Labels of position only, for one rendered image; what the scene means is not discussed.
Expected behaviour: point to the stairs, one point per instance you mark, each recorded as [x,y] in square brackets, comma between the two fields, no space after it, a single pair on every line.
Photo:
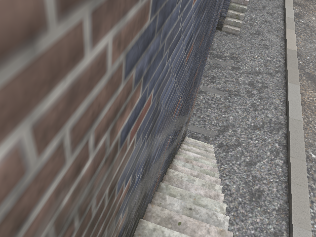
[234,17]
[189,200]

